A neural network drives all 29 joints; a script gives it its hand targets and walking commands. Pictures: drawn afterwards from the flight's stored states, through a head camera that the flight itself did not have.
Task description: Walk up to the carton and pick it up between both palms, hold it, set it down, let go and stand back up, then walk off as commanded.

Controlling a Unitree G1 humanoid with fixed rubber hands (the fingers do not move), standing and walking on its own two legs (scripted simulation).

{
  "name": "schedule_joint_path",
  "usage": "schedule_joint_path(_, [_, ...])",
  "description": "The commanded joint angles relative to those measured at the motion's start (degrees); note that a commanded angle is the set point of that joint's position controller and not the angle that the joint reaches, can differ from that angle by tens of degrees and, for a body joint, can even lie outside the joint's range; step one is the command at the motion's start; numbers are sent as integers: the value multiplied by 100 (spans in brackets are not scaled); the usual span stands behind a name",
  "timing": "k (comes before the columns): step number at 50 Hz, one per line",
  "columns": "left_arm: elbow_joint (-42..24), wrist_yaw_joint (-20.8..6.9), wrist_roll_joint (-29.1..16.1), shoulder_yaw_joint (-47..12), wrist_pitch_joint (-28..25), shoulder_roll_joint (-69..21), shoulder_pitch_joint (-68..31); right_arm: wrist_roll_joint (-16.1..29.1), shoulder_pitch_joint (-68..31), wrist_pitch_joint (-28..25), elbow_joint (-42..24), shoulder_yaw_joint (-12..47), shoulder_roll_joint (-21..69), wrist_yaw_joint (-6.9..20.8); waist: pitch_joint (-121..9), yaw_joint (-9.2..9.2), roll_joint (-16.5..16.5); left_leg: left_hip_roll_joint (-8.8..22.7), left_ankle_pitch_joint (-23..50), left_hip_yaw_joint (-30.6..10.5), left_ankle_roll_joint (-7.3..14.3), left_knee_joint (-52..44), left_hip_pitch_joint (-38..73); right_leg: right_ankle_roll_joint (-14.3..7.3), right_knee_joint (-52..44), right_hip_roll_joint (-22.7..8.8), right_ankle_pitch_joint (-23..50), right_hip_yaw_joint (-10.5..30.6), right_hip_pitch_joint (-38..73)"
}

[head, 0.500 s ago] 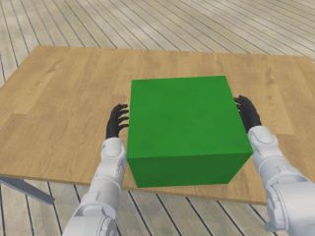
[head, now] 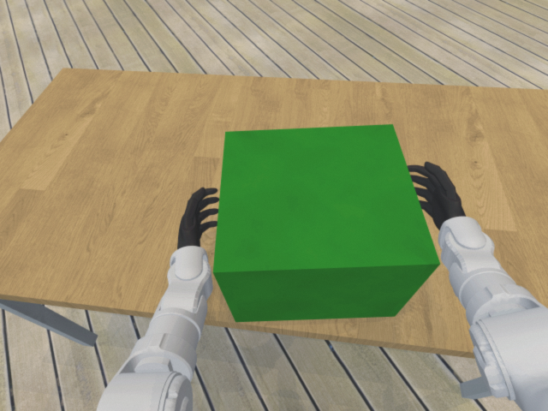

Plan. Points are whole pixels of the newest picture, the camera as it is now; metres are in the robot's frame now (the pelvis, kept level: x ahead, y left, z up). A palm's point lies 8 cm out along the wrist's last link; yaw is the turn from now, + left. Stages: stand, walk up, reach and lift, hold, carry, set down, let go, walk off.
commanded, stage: set down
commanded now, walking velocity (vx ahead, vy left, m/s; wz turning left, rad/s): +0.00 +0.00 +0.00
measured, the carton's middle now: (311, 226) +0.40 -0.02 -0.01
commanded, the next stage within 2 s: none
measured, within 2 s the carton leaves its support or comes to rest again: neither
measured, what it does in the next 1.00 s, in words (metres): stands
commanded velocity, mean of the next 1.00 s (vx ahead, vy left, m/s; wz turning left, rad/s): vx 0.00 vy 0.00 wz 0.00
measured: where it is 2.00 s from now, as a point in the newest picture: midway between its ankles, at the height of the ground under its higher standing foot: outside the picture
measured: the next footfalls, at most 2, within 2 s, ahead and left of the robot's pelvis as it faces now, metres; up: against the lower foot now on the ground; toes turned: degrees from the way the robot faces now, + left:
none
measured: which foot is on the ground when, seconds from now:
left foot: down 0.00-1.00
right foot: down 0.00-1.00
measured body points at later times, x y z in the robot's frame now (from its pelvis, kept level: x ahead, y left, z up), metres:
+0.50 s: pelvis -0.02 +0.00 +0.00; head +0.02 +0.00 +0.45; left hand +0.33 +0.20 +0.01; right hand +0.37 -0.25 +0.03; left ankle -0.02 +0.14 -0.74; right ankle +0.00 -0.09 -0.74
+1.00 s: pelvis -0.03 +0.00 +0.00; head +0.00 +0.00 +0.45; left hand +0.26 +0.21 +0.01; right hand +0.30 -0.27 +0.02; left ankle -0.02 +0.14 -0.74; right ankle +0.00 -0.09 -0.74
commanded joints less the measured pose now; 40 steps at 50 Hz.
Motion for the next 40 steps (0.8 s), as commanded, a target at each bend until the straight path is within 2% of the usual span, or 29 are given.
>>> schedule_joint_path(1, [-779,-130,-834,-243,-252,887,-1053,861,-1455,-265,-679,157,-1594,139,-3146,303,-552,-31,2579,385,-164,591,629,192,545,165,2953,50,1851])
schedule_joint_path(2, [-752,-107,-875,-266,-324,946,-1218,851,-1548,-290,-590,85,-1644,174,-3210,275,-578,-57,2228,346,-173,586,470,180,527,182,2535,97,1664])
schedule_joint_path(3, [-1299,-100,-912,-439,-346,854,-744,919,-1009,-358,-861,15,-1787,217,-3413,110,-494,-9,2569,267,-204,582,751,223,623,209,3023,4,1844])
schedule_joint_path(4, [-865,-90,-975,-335,-403,999,-1427,796,-1581,-313,-705,-45,-1772,228,-3192,141,-539,-68,2024,333,-186,595,419,213,619,171,2363,83,1486])
schedule_joint_path(5, [-1156,-110,-1004,-454,-356,944,-630,1006,-923,-290,-944,89,-1839,256,-3164,110,-539,-49,2388,300,-169,612,573,189,614,199,2861,83,1864])
schedule_joint_path(6, [-1052,-129,-1061,-477,-386,1020,-1037,866,-1288,-276,-879,-40,-1819,275,-3056,11,-616,-65,1884,283,-131,573,386,230,543,137,2369,113,1673])
schedule_joint_path(11, [-935,-153,-1168,-629,-347,937,-993,964,-1106,-209,-443,-26,-1946,467,-2649,-3,-345,-62,2075,236,-206,537,939,140,393,248,1772,-117,1074])
schedule_joint_path(13, [-993,-204,-1179,-621,-287,1028,-802,946,-831,-148,-481,-40,-1922,499,-2578,-124,-559,-84,1906,211,-132,514,907,151,300,157,1959,31,1402])
schedule_joint_path(14, [-794,-228,-1223,-574,-281,1143,-1189,843,-1127,-101,-202,-87,-1979,500,-2427,-139,-574,-97,1462,212,-112,463,620,178,354,176,1365,35,1110])
schedule_joint_path(16, [-976,-176,-1259,-445,-330,1310,-1358,901,-1479,-127,-649,-109,-1868,527,-2708,125,-590,-127,1339,252,-97,477,536,151,341,139,1090,94,1173])
schedule_joint_path(17, [-1062,-202,-1230,-690,-323,1106,-696,947,-828,-163,-725,-96,-1805,556,-2578,-101,-655,-113,1529,205,-65,523,600,171,362,100,1636,69,1531])
schedule_joint_path(19, [-925,-184,-1288,-564,-356,1388,-1311,855,-1192,-166,-748,-240,-1864,551,-2594,-101,-607,-120,1072,235,-45,494,406,212,349,62,1012,170,1239])
schedule_joint_path(20, [-1146,-218,-1247,-743,-253,1120,-340,956,-292,-185,-663,-135,-1922,555,-2254,-268,-562,-94,1493,141,-64,457,777,184,308,122,1658,69,1563])
schedule_joint_path(21, [-1109,-219,-1291,-643,-234,1227,-801,908,-921,-161,-874,-216,-1995,580,-2464,-156,-763,-129,1442,183,-36,468,556,201,358,121,1588,101,1587])
schedule_joint_path(22, [-1589,-165,-1265,-765,-272,1060,-497,930,-579,-250,-940,-307,-2143,618,-2733,-172,-438,-116,1535,155,-115,432,726,158,429,164,1598,4,1505])
schedule_joint_path(23, [-1143,-180,-1226,-755,-276,1128,-785,921,-822,-188,-844,-327,-2115,642,-2592,-182,-526,-139,1305,125,-89,434,542,169,398,139,1329,66,1340])
schedule_joint_path(24, [-1989,-166,-1202,-731,-276,1051,382,1098,212,-294,-1337,-95,-2029,632,-2740,-84,-565,-129,2019,97,-96,513,1041,159,386,177,2227,49,1897])
schedule_joint_path(25, [-2084,-190,-1075,-728,-144,974,539,1112,424,-329,-1269,-240,-2256,648,-2723,-236,-521,-121,2283,42,-135,502,1274,175,407,222,2601,-1,1986])
schedule_joint_path(26, [-1877,-200,-1030,-594,-67,1067,-47,943,-83,-340,-977,-410,-2370,634,-2518,-328,-447,-135,2144,86,-188,479,1219,140,385,299,2185,-87,1542])
schedule_joint_path(28, [-1438,-259,-1086,-420,27,1256,-245,931,-302,-228,-1120,-263,-2204,657,-2207,-175,-696,-211,1787,181,-29,407,822,164,285,144,1931,99,1707])
schedule_joint_path(29, [-1991,-249,-1047,-629,-13,1013,280,937,262,-252,-1123,-387,-2178,701,-2241,-373,-620,-183,1811,92,-78,374,1062,122,254,186,1906,-25,1883])
schedule_joint_path(30, [-2573,-239,-1149,-642,-60,1103,525,949,401,-384,-1701,-383,-2177,694,-2531,-272,-731,-175,2076,86,-78,396,1242,151,308,212,2234,-44,1978])
schedule_joint_path(31, [-2387,-212,-1227,-685,-111,1160,-203,989,-90,-342,-1423,-411,-2285,728,-2366,-415,-700,-222,1645,116,-65,439,864,149,320,129,1911,56,1796])
schedule_joint_path(32, [-3034,-217,-1201,-844,-108,1017,783,1048,888,-406,-1711,-339,-2206,732,-2385,-479,-408,-212,1975,82,-95,397,1345,126,307,193,2186,-40,2106])
schedule_joint_path(33, [-2499,-192,-1161,-589,-36,1255,47,967,152,-327,-1523,-417,-2296,778,-2142,-331,-568,-241,1511,110,-61,338,1006,115,211,167,1539,67,1734])
schedule_joint_path(34, [-3070,-172,-1133,-765,24,982,1056,1103,1078,-347,-1720,-359,-2277,797,-2275,-397,-526,-195,2012,8,-78,374,1352,69,278,218,2179,-5,2119])
schedule_joint_path(35, [-2516,-182,-1172,-549,5,1326,201,989,129,-287,-1759,-553,-2279,831,-2086,-240,-661,-236,1346,100,-10,327,913,108,198,139,1208,76,1711])
schedule_joint_path(36, [-3107,-170,-1268,-1028,86,840,1227,1154,1056,-351,-1996,-496,-2367,886,-2083,-495,-643,-183,1705,-22,-47,336,1382,41,183,220,1691,-77,1848])
schedule_joint_path(40, [-2887,-139,-1266,-781,207,1042,425,810,525,-152,-2163,-756,-2288,924,-1754,-400,-727,-238,770,55,36,124,1002,16,87,114,506,54,1457])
